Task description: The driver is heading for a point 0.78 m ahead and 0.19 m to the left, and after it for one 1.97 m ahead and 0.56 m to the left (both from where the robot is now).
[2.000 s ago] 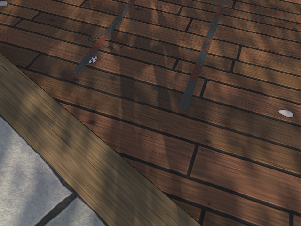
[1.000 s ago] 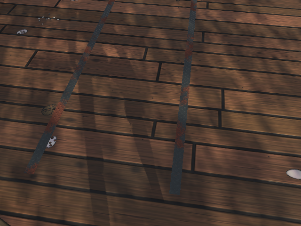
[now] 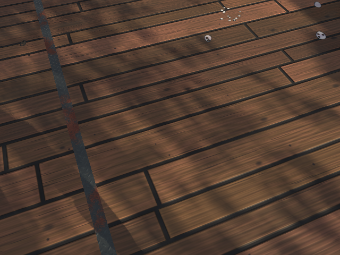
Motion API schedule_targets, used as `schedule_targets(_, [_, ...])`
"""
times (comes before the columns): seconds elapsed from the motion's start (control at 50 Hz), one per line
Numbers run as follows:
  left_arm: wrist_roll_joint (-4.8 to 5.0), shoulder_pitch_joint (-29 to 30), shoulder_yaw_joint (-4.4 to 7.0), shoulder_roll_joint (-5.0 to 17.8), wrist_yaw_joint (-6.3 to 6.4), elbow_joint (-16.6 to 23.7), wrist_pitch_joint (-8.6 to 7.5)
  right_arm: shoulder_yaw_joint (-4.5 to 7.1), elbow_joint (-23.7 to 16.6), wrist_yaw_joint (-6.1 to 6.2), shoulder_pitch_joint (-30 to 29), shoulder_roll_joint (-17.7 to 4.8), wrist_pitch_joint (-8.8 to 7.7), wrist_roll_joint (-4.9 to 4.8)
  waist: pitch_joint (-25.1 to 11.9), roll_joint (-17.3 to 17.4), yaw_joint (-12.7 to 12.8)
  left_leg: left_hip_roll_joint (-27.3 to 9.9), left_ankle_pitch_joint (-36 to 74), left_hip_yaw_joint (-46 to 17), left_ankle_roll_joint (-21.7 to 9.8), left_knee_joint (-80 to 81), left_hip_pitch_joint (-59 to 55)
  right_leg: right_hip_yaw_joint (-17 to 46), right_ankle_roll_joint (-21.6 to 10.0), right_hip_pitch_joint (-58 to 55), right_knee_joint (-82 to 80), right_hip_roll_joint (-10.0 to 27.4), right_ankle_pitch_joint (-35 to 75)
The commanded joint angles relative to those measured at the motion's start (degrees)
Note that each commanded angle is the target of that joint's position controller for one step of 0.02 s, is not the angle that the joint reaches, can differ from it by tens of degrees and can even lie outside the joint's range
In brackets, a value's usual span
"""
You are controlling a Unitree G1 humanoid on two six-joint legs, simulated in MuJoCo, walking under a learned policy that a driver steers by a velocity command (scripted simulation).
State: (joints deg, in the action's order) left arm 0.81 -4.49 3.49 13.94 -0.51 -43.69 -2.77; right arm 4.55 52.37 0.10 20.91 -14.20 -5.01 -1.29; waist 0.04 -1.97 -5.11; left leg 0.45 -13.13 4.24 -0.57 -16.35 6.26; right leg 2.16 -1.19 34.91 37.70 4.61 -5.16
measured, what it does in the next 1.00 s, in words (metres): walks ahead, turning left: right foot, then left foot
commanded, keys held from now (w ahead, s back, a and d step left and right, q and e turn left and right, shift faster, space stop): w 0.24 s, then w+q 0.76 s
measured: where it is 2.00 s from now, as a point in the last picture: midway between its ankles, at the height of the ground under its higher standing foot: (135, 186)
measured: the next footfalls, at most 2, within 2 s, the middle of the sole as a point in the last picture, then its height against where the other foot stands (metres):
right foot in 0.12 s outside the picture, level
left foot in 0.64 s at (139, 245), level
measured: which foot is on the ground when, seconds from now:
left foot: down 0.00-0.12, up 0.14-0.62, down 0.64-1.00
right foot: up 0.00-0.10, down 0.12-0.66, up 0.68-1.00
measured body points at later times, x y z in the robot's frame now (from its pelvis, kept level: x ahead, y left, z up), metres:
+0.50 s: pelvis +0.27 -0.05 +0.00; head +0.30 -0.06 +0.45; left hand +0.25 +0.22 -0.13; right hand +0.47 -0.28 -0.12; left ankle +0.45 +0.12 -0.69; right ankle +0.17 -0.14 -0.75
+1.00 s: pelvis +0.56 +0.02 +0.00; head +0.59 +0.04 +0.45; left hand +0.67 +0.33 -0.09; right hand +0.71 -0.23 -0.12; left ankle +0.48 +0.08 -0.75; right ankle +0.79 -0.09 -0.70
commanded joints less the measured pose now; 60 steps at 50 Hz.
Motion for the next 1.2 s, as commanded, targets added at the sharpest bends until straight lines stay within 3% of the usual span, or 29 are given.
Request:
schedule_targets(0.02, [0.37,5.21,0.61,3.34,-0.6,4.43,-1.16,2.18,-2.02,0.04,-1.17,-10.0,-0.39,-0.66,0.56,7.54,1.24,-14.67,9.07,-8.92,-9.78,5.41,0.23,-2.41,-0.53,-4.37,-4.9,-1.6,0.67])
schedule_targets(0.06, [0.34,4.35,0.98,4.19,-0.95,4.29,-1.5,2.38,-1.31,0.06,-1.89,-10.89,0.16,-1.06,0.7,8.05,2.96,-15.61,10.65,-8.82,-8.71,2.36,-0.76,-3.65,-2.15,-8.18,-8.28,-2.57,-1.04])
schedule_targets(0.1, [-0.08,-6.45,3.03,7.54,-0.56,0.55,-1.43,1.72,-0.88,0.21,-2.66,-9.44,0.44,-0.92,-4.76,6.73,8.34,-12.22,23.4,-4.99,-6.08,-10.16,2.08,-4.83,-4.68,-24.59,-11.19,-4.63,-1.16])
schedule_targets(0.12, [-0.58,-17.1,4.61,12.2,0.0,-1.56,-1.43,0.48,-2.08,0.3,-3.51,-6.53,0.36,0.26,-12.03,0.11,12.54,-8.69,15.51,-0.99,-3.07,-27.74,11.52,7.0,-8.47,-39.77,-11.45,5.18,-1.04])
schedule_targets(0.14, [-0.66,-21.17,5.6,17.57,-0.12,-2.94,-1.3,-1.42,-3.74,0.22,0.53,-0.94,-0.89,0.57,-16.55,-14.87,10.73,0.49,-14.34,-1.29,-0.02,-47.25,33.37,32.36,-17.8,-55.52,-18.45,17.12,-9.88])
schedule_targets(0.16, [-0.22,-21.59,4.16,12.42,-0.32,-2.98,-1.54,-0.19,-2.99,0.01,-1.54,-6.12,-1.98,-0.45,-15.66,-9.99,11.94,-1.41,-19.0,-8.33,-0.54,-55.68,40.7,37.0,-18.14,-54.57,-21.38,17.24,-15.69])
schedule_targets(0.18, [-0.13,-16.72,3.15,9.48,-0.32,-2.02,-1.92,0.43,-4.08,-0.23,-5.27,-8.66,-2.65,-1.26,-9.69,-7.78,10.94,-4.29,-13.96,-8.73,-1.95,-56.69,43.45,29.29,-15.75,-49.14,-21.6,15.13,-12.98])
schedule_targets(0.22, [-0.62,-9.94,2.12,6.09,-0.49,-0.95,-2.11,0.58,-4.12,0.26,-8.73,-7.86,-2.49,0.02,-3.98,-2.86,8.06,-7.9,-5.51,-7.81,-1.85,-50.93,38.98,18.83,-13.39,-37.22,-24.14,10.81,-2.38])
schedule_targets(0.26, [-1.1,-8.59,1.78,4.76,-0.48,-1.4,-2.46,0.56,-3.67,0.05,-7.69,-6.01,-1.22,0.07,-3.02,-3.23,5.35,-9.15,-2.11,-8.15,-1.48,-47.28,34.07,13.52,-12.41,-32.04,-26.68,9.21,4.4])
schedule_targets(0.34, [-1.24,-11.46,2.55,6.8,0.31,-3.93,-3.42,0.09,-4.32,-0.1,-11.01,-3.87,0.75,0.04,-0.37,-0.82,5.3,-8.3,6.11,-9.26,-0.29,-39.28,37.16,4.97,-11.57,-30.63,-29.17,9.17,13.28])
schedule_targets(0.44, [-1.07,-13.03,2.29,7.48,1.15,-5.7,-3.73,-0.77,-7.09,-1.41,-19.76,-2.61,0.69,0.03,2.35,-1.01,7.8,-5.43,21.3,-6.2,-1.28,-23.59,32.36,-4.95,-7.87,-28.89,-31.54,6.64,11.89])
schedule_targets(0.54, [-0.6,-17.0,2.42,8.37,1.49,-8.31,-2.36,-1.32,-10.69,-3.17,-26.24,-2.55,0.85,-0.12,4.47,-0.47,9.51,-3.78,16.3,-3.35,-3.43,-17.49,35.16,-8.38,-6.58,-40.11,-27.21,9.86,19.99])
schedule_targets(0.62, [-0.56,-15.22,3.14,11.53,2.96,-7.43,-0.28,0.83,-10.74,-4.21,-17.85,-6.77,1.2,-0.03,-2.49,-4.84,3.16,2.72,4.39,2.79,-7.38,-17.65,20.57,-11.58,-3.98,-43.46,-8.65,10.22,54.07])
schedule_targets(0.64, [-0.46,-14.05,3.03,11.7,3.28,-6.86,0.01,2.5,-8.62,-3.75,-8.64,-9.87,1.36,-0.16,-6.93,-3.53,-1.79,3.88,8.0,1.53,-9.63,-13.88,6.92,-12.71,-2.26,-37.73,3.47,8.31,51.62])
schedule_targets(0.66, [-1.44,-14.53,2.34,10.38,3.39,-5.16,-0.63,4.15,-7.18,-2.43,0.49,-15.24,1.9,0.29,-13.7,4.57,-4.34,-6.51,11.84,-14.63,-13.81,-14.32,-12.17,-13.05,-0.08,-21.92,22.44,5.07,29.2])
schedule_targets(0.68, [-1.88,-19.08,-0.25,2.61,1.77,-3.31,-2.59,4.07,-8.33,-2.28,-1.16,-16.94,1.75,-0.44,-20.4,17.11,1.33,-20.1,3.87,-47.54,-25.92,-6.07,-30.49,-5.4,3.57,2.23,43.25,-8.73,-24.93])
schedule_targets(0.7, [0.07,-13.56,0.89,7.64,0.55,-2.41,-5.18,2.82,-8.1,-1.99,0.5,-13.06,1.97,0.15,-21.67,10.65,-2.03,-18.73,0.34,-47.86,-23.38,-2.13,-31.27,5.18,1.59,8.6,46.25,-5.86,-25.26])
schedule_targets(0.72, [1.82,-8.67,1.15,9.05,0.18,-0.59,-6.22,2.26,-8.56,-1.63,-1.86,-10.35,1.64,0.43,-14.27,8.01,-1.87,-16.6,2.51,-38.76,-20.7,-1.89,-25.13,4.47,0.37,11.38,43.72,-3.2,-21.29])
schedule_targets(0.74, [1.15,-7.08,1.07,8.19,0.57,-0.32,-6.52,1.95,-9.28,-1.71,-5.84,-9.34,1.13,0.28,-7.96,1.63,1.08,-14.09,8.62,-32.51,-19.02,-0.78,-14.98,3.81,0.28,9.56,37.53,-0.83,-17.71])
schedule_targets(0.76, [-0.44,-6.5,1.7,8.86,1.15,-0.47,-6.08,1.46,-10.05,-1.55,-8.85,-7.57,0.83,0.4,-5.46,0.53,3.14,-12.4,13.79,-28.38,-17.93,0.09,-7.65,3.35,0.83,5.75,32.23,0.9,-16.08])
schedule_targets(0.84, [-1.53,-7.14,1.7,6.51,1.59,0.89,-3.52,1.54,-11.5,-0.52,-10.09,-8.8,0.7,0.7,-1.91,3.25,6.54,-9.5,18.98,-22.91,-17.95,3.97,6.71,1.62,3.88,-0.77,20.85,1.66,-12.79])
schedule_targets(0.94, [-1.41,3.85,0.46,4.23,1.06,4.25,-3.48,2.33,-11.16,0.56,-6.04,-10.82,1.52,-0.02,-0.59,5.74,2.31,-4.28,12.3,-17.85,-13.0,2.73,12.52,-0.1,5.11,-7.22,-1.33,-2.88,8.04])
schedule_targets(1.04, [-0.19,6.94,1.33,7.68,-0.02,6.34,-4.42,2.18,-10.42,0.77,-2.37,-10.04,2.32,-0.35,-1.23,7.71,1.75,-7.26,4.59,-26.1,-11.22,-3.92,5.56,2.56,3.66,-9.99,-9.17,-4.5,4.76])
schedule_targets(1.1, [-1.03,-2.5,2.81,10.57,0.22,4.45,-5.39,1.41,-11.73,0.97,-3.97,-7.65,2.43,0.2,-4.68,8.8,7.45,-3.68,8.46,-26.21,-7.43,-15.66,6.51,2.66,-0.32,-23.99,-13.16,-2.63,2.56])
schedule_targets(1.12, [-2.37,-10.13,3.76,14.32,0.71,4.02,-5.49,0.3,-13.25,0.99,-3.94,-4.45,2.26,1.07,-12.08,2.2,10.33,0.6,2.0,-20.58,-4.46,-32.16,13.03,11.32,-4.04,-37.57,-11.43,7.54,8.76])
schedule_targets(1.14, [-3.34,-13.44,4.5,18.17,0.58,2.53,-4.47,-0.35,-14.9,1.14,4.83,-2.46,1.92,-0.42,-18.69,-17.23,6.12,7.39,-24.29,-13.62,-0.63,-49.08,31.14,35.33,-14.51,-52.74,-14.55,20.86,11.29])
schedule_targets(1.16, [-1.85,-12.19,3.43,12.77,0.32,3.7,-4.02,0.76,-13.28,1.38,5.82,-8.9,2.14,-0.58,-17.2,-12.16,6.8,2.47,-23.73,-15.39,0.93,-57.38,36.47,38.79,-14.86,-51.32,-15.14,21.62,8.4])
schedule_targets(1.18, [-1.6,-9.6,2.25,8.88,0.55,4.88,-3.47,1.73,-13.85,1.49,0.43,-11.9,2.88,-0.24,-11.48,-6.45,8.27,1.02,-19.58,-14.54,2.0,-60.1,37.58,28.19,-12.63,-45.47,-14.51,18.84,13.47])
schedule_targets(1.2, [-1.93,-6.72,1.61,7.68,0.61,5.29,-2.81,2.04,-14.47,1.69,-2.73,-11.77,3.7,0.19,-8.37,-2.4,7.43,-0.72,-16.74,-12.48,2.87,-59.6,35.82,19.83,-11.13,-38.97,-14.54,16.03,20.77])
